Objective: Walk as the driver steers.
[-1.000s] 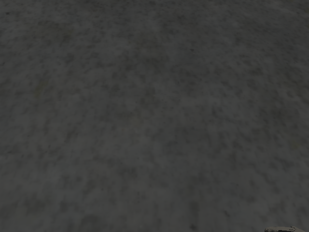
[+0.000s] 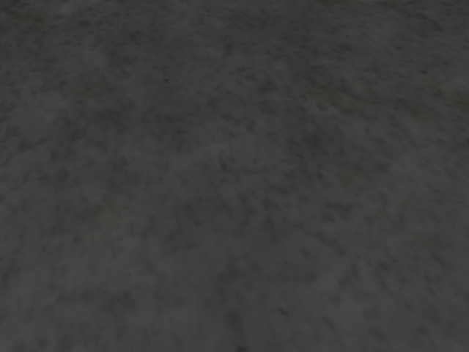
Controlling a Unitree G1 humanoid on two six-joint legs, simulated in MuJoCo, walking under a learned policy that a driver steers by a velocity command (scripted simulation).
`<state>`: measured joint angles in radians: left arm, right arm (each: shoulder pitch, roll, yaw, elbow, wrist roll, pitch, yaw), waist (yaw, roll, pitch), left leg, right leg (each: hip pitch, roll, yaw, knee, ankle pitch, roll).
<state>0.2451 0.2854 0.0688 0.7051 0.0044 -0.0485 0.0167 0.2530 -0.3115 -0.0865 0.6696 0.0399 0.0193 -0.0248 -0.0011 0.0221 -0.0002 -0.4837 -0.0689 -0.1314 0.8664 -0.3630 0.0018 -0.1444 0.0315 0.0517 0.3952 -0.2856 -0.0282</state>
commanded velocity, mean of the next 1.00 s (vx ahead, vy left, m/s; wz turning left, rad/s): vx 0.88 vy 0.00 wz -0.04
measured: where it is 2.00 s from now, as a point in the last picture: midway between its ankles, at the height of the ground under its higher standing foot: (221, 108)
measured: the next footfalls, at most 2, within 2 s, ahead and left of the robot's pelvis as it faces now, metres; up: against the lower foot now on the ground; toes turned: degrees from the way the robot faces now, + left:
left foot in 0.38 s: +0.31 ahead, +0.24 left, +0.00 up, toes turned +24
right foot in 0.86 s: +0.73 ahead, +0.27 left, +0.00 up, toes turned +0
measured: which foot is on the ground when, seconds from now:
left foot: up 0.00-0.36, down 0.38-0.82, up 0.84-1.00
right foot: down 0.00-0.40, up 0.42-0.84, down 0.86-1.00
